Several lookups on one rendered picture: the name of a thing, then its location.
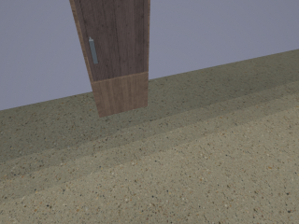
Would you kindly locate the handle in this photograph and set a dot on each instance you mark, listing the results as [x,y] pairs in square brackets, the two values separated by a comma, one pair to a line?
[93,51]

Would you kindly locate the cupboard door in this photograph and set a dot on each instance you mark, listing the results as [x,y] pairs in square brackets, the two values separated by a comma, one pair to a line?
[119,29]

